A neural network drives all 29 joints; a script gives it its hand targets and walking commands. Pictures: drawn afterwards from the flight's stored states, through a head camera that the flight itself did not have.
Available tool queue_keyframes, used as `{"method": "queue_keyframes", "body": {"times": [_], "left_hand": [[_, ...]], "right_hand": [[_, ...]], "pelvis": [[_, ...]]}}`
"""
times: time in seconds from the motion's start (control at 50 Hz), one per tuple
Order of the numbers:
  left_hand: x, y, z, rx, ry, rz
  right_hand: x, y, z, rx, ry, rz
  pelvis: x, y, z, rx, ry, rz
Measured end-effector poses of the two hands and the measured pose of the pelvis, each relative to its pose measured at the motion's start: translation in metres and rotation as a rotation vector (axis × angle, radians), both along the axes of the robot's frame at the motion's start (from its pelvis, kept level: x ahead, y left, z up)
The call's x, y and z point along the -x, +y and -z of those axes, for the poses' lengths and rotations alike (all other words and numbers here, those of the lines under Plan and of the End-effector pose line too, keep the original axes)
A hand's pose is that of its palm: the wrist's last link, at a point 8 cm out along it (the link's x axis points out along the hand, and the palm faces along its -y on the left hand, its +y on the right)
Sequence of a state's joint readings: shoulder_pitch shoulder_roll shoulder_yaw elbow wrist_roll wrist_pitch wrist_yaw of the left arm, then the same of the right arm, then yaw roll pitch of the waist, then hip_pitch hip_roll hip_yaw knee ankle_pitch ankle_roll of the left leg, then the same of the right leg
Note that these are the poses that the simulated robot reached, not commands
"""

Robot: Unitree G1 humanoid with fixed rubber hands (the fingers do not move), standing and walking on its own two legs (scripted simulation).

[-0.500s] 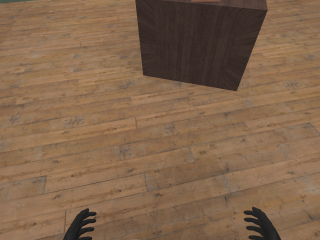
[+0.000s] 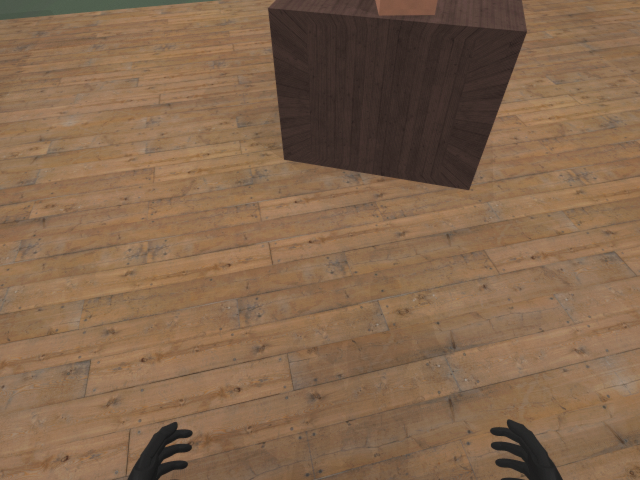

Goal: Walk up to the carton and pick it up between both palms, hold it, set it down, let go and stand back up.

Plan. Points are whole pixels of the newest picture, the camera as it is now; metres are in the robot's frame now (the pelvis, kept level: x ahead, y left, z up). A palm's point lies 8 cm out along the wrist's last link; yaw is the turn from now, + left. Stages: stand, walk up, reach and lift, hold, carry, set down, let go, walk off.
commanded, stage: stand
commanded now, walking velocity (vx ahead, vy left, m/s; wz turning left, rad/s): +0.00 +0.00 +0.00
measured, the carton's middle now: out of the picture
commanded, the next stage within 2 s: walk up in 1.12 s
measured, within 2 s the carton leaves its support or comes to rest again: neither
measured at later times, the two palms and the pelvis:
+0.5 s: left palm out of the picture +0.11 +0.25 -0.09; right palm out of the picture +0.11 -0.25 -0.09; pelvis -0.01 +0.00 +0.00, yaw +0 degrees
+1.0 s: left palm out of the picture +0.10 +0.25 -0.09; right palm out of the picture +0.10 -0.25 -0.09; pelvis -0.01 +0.01 +0.00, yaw -1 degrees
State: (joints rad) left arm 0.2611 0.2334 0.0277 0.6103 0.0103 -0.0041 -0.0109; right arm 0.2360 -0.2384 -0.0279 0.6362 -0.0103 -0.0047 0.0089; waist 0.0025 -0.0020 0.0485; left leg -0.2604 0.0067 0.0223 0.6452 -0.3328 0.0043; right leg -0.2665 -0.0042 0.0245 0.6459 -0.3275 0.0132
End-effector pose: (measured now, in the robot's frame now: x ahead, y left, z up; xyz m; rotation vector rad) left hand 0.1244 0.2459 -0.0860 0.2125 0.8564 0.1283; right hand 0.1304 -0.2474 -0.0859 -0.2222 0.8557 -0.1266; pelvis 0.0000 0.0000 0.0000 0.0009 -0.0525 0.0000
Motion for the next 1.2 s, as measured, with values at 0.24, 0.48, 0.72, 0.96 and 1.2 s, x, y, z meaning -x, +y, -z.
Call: {"method": "queue_keyframes", "body": {"times": [0.24, 0.48, 0.72, 0.96, 1.2], "left_hand": [[0.008, 0.003, 0.002, -0.001, 0.021, 0.002], [0.015, 0.006, 0.003, -0.005, 0.031, 0.002], [0.020, 0.007, 0.004, -0.008, 0.045, 0.002], [0.022, 0.006, 0.006, -0.010, 0.067, 0.010], [0.014, 0.004, 0.005, -0.010, 0.062, 0.016]], "right_hand": [[0.010, 0.001, 0.002, 0.000, 0.017, 0.004], [0.018, 0.002, 0.003, 0.001, 0.027, 0.009], [0.022, 0.001, 0.004, 0.003, 0.033, 0.012], [0.029, 0.000, 0.007, 0.001, 0.059, 0.017], [0.025, -0.002, 0.007, 0.004, 0.057, 0.024]], "pelvis": [[0.004, 0.003, -0.001, 0.001, -0.001, 0.003], [0.006, 0.004, -0.001, 0.001, 0.000, 0.005], [0.007, 0.005, -0.001, 0.000, 0.000, 0.009], [0.007, 0.005, -0.001, -0.001, 0.007, 0.012], [0.003, 0.004, -0.002, -0.003, 0.008, 0.018]]}}
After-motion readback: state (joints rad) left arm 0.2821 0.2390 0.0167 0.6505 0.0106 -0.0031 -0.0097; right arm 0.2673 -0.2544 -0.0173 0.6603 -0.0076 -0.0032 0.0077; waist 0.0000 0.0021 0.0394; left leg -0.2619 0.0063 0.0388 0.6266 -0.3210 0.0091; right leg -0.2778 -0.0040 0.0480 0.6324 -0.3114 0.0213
